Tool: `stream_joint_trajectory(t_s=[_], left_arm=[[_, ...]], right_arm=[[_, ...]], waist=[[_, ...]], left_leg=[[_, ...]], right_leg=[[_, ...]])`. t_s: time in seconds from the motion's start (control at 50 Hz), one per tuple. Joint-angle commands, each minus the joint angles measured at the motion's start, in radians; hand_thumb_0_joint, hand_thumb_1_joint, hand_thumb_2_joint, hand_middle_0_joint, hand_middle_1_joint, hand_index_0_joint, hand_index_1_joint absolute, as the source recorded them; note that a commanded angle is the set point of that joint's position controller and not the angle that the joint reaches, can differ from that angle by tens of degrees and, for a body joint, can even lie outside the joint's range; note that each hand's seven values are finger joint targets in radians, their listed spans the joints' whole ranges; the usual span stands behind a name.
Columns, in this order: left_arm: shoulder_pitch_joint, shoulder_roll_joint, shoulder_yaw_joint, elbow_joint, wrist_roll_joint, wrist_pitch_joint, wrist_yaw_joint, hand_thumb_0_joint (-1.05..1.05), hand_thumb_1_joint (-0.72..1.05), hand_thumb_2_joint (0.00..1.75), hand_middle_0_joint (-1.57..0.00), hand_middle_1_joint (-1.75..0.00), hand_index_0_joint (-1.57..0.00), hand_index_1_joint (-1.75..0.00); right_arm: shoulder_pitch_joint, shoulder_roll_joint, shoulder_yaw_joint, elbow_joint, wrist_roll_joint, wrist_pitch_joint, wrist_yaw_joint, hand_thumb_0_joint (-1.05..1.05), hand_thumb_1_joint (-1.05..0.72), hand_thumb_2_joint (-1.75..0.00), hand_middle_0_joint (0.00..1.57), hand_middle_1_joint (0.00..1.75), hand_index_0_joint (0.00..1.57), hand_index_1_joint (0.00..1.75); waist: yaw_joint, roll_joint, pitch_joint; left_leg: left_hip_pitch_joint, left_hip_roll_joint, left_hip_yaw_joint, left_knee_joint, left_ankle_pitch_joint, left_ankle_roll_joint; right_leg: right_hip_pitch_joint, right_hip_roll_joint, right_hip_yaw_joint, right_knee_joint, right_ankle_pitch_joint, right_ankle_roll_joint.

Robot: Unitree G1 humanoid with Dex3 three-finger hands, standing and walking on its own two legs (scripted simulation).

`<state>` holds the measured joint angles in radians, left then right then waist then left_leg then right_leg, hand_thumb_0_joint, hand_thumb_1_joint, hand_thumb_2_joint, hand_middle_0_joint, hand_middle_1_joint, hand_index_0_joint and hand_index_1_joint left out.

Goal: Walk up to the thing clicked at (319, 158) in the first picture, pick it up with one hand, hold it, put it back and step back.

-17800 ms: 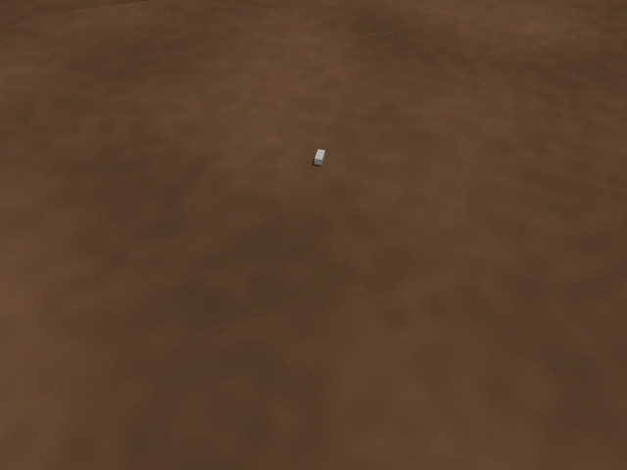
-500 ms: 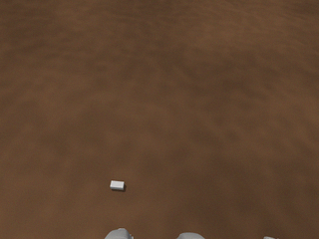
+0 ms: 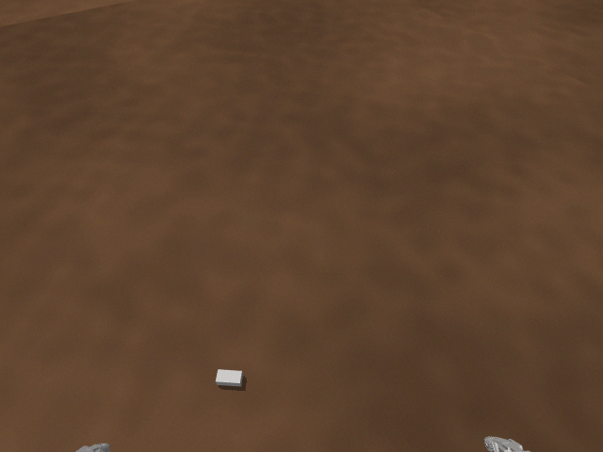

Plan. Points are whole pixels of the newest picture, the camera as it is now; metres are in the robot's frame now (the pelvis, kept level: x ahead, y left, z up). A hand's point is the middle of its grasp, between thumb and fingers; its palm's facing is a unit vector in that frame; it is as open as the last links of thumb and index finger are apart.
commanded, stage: walk up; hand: left
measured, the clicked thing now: (229, 377) +0.43 +0.23 -0.75
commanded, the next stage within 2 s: stand in 0.86 s
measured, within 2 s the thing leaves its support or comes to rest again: neither
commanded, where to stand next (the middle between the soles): +0.05 -0.04 m, yaw +2 degrees
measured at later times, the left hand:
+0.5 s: hand out of the picture +0.08 +0.25 -0.14, palm faces -0.03 -0.94 -0.34, open 7.4 cm
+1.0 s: hand out of the picture +0.09 +0.25 -0.14, palm faces -0.03 -0.94 -0.34, open 7.4 cm
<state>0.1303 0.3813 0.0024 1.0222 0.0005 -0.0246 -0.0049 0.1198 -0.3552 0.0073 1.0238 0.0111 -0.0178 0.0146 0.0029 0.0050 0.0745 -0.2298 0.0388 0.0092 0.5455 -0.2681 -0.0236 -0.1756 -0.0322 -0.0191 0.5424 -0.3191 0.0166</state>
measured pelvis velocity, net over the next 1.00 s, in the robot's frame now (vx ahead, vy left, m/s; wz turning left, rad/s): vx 0.01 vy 0.00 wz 0.00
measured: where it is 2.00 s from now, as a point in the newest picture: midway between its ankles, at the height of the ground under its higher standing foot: outside the picture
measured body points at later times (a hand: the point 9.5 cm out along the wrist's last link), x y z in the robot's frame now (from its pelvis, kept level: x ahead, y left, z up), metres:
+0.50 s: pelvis +0.00 +0.00 +0.01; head +0.00 +0.00 +0.46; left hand +0.08 +0.30 -0.12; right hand +0.07 -0.31 -0.12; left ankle +0.02 +0.14 -0.73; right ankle -0.02 -0.13 -0.73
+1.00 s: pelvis +0.01 +0.00 +0.02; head +0.02 +0.00 +0.46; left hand +0.09 +0.30 -0.12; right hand +0.09 -0.30 -0.12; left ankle +0.02 +0.14 -0.73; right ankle -0.02 -0.13 -0.73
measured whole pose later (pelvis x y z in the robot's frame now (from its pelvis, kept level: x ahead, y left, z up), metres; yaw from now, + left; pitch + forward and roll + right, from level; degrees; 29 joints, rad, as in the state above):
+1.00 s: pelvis +0.01 +0.00 +0.02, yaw +0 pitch -2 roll +0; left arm 0.09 0.35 0.00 1.14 0.01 -0.01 -0.01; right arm 0.08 -0.34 0.00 1.13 0.00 -0.01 0.01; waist -0.01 0.00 0.06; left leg -0.13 0.04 0.01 0.33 -0.16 -0.03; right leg -0.07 -0.02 -0.03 0.31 -0.20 0.02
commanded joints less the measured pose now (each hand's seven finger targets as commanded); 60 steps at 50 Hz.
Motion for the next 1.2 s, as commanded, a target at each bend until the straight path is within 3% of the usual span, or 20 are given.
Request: stream_joint_trajectory(t_s=[0.0,0.06,0.16,0.24,0.38,0.62,0.7,0.78,0.82,0.84,0.94,0.98,1.08,1.18], left_arm=[[-0.03,0.211,0.05,-0.025,-0.002,-0.016,0.016,0.0,0.9,0.9,-0.2,-0.3,-0.2,-0.3],[-0.061,0.206,0.048,-0.003,-0.002,-0.013,0.014,0.0,0.9,0.9,-0.2,-0.3,-0.2,-0.3],[-0.089,0.201,0.049,0.024,0.003,-0.012,0.011,0.0,0.9,0.9,-0.2,-0.3,-0.2,-0.3],[-0.11,0.201,0.05,0.043,0.006,-0.008,0.008,0.0,0.9,0.9,-0.2,-0.3,-0.2,-0.3],[-0.113,0.195,0.053,0.054,0.01,-0.011,0.006,0.0,0.9,0.9,-0.2,-0.3,-0.2,-0.3],[-0.081,0.186,0.057,0.072,0.011,-0.007,0.007,0.0,0.9,0.9,-0.2,-0.3,-0.2,-0.3],[-0.094,0.182,0.055,0.061,0.01,-0.005,0.008,0.0,0.9,0.9,-0.2,-0.3,-0.2,-0.3],[-0.08,0.185,0.058,0.066,0.013,-0.006,0.009,0.0,0.9,0.9,-0.2,-0.3,-0.2,-0.3],[-0.078,0.183,0.056,0.065,0.011,-0.007,0.01,0.0,0.9,0.9,-0.2,-0.3,-0.2,-0.3],[-0.073,0.182,0.048,0.064,0.008,-0.009,0.013,0.0,0.9,0.9,-0.2,-0.3,-0.2,-0.3],[-0.065,0.185,0.045,0.061,0.005,-0.012,0.015,0.0,0.9,0.9,-0.2,-0.3,-0.2,-0.3],[-0.072,0.189,0.045,0.058,0.006,-0.011,0.013,0.0,0.9,0.9,-0.2,-0.3,-0.2,-0.3],[-0.072,0.187,0.041,0.054,0.007,-0.011,0.013,0.0,0.9,0.9,-0.2,-0.3,-0.2,-0.3],[-0.068,0.184,0.037,0.055,0.009,-0.008,0.013,0.0,0.9,0.9,-0.2,-0.3,-0.2,-0.3]], right_arm=[[-0.05,-0.232,-0.056,-0.021,-0.006,-0.02,-0.016,0.0,-0.9,-0.9,0.2,0.3,0.2,0.3],[-0.064,-0.225,-0.049,0.003,-0.008,-0.018,-0.014,0.0,-0.9,-0.9,0.2,0.3,0.2,0.3],[-0.078,-0.221,-0.046,0.027,-0.011,-0.017,-0.013,0.0,-0.9,-0.9,0.2,0.3,0.2,0.3],[-0.081,-0.219,-0.046,0.043,-0.015,-0.016,-0.014,0.0,-0.9,-0.9,0.2,0.3,0.2,0.3],[-0.071,-0.214,-0.044,0.054,-0.018,-0.014,-0.013,0.0,-0.9,-0.9,0.2,0.3,0.2,0.3],[-0.059,-0.213,-0.049,0.06,-0.017,-0.014,-0.018,0.0,-0.9,-0.9,0.2,0.3,0.2,0.3],[-0.055,-0.212,-0.049,0.062,-0.019,-0.012,-0.02,0.0,-0.9,-0.9,0.2,0.3,0.2,0.3],[-0.058,-0.208,-0.049,0.056,-0.019,-0.011,-0.019,0.0,-0.9,-0.9,0.2,0.3,0.2,0.3],[-0.06,-0.207,-0.049,0.053,-0.018,-0.011,-0.018,0.0,-0.9,-0.9,0.2,0.3,0.2,0.3],[-0.082,-0.206,-0.048,0.049,-0.02,-0.011,-0.022,0.0,-0.9,-0.9,0.2,0.3,0.2,0.3],[-0.076,-0.203,-0.048,0.051,-0.017,-0.01,-0.021,0.0,-0.9,-0.9,0.2,0.3,0.2,0.3],[-0.074,-0.203,-0.047,0.052,-0.017,-0.01,-0.021,0.0,-0.9,-0.9,0.2,0.3,0.2,0.3],[-0.078,-0.207,-0.046,0.055,-0.017,-0.011,-0.021,0.0,-0.9,-0.9,0.2,0.3,0.2,0.3],[-0.088,-0.202,-0.045,0.055,-0.017,-0.01,-0.02,0.0,-0.9,-0.9,0.2,0.3,0.2,0.3]], waist=[[0.004,0.002,-0.117],[0.004,0.003,-0.103],[0.0,0.005,-0.119],[-0.004,0.011,-0.085],[-0.009,0.0,-0.091],[-0.007,-0.011,-0.105],[-0.012,0.01,-0.084],[-0.008,-0.008,-0.095],[-0.008,-0.005,-0.098],[-0.007,-0.012,-0.063],[-0.007,0.002,-0.135],[-0.01,0.006,-0.133],[-0.009,0.012,-0.147],[-0.008,-0.001,-0.11]], left_leg=[[0.086,0.084,-0.081,-0.107,0.299,0.073],[0.092,0.086,-0.084,-0.151,0.269,0.064],[0.116,0.085,-0.069,-0.178,0.282,0.057],[0.102,0.08,-0.07,-0.221,0.201,0.046],[0.109,0.076,-0.067,-0.232,0.16,0.044],[0.135,0.083,-0.068,-0.224,0.234,0.049],[0.112,0.08,-0.068,-0.242,0.199,0.041],[0.121,0.082,-0.07,-0.232,0.231,0.046],[0.131,0.081,-0.07,-0.231,0.254,0.044],[0.128,0.104,-0.08,-0.242,0.304,0.037],[0.16,0.106,-0.073,-0.236,0.347,0.034],[0.161,0.101,-0.067,-0.251,0.316,0.032],[0.18,0.108,-0.063,-0.244,0.355,0.032],[0.161,0.105,-0.066,-0.258,0.301,0.03]], right_leg=[[0.019,-0.086,0.07,-0.124,0.283,-0.062],[0.033,-0.085,0.074,-0.165,0.24,-0.054],[0.073,-0.088,0.07,-0.212,0.267,-0.047],[0.058,-0.083,0.07,-0.243,0.194,-0.043],[0.065,-0.089,0.081,-0.284,0.162,-0.041],[0.072,-0.082,0.065,-0.275,0.227,-0.035],[0.065,-0.085,0.07,-0.276,0.203,-0.036],[0.078,-0.081,0.064,-0.276,0.226,-0.033],[0.079,-0.083,0.063,-0.272,0.251,-0.031],[0.054,-0.102,0.072,-0.274,0.299,-0.027],[0.112,-0.107,0.068,-0.267,0.355,-0.026],[0.104,-0.105,0.07,-0.274,0.321,-0.027],[0.106,-0.11,0.074,-0.267,0.362,-0.027],[0.078,-0.103,0.067,-0.278,0.294,-0.027]])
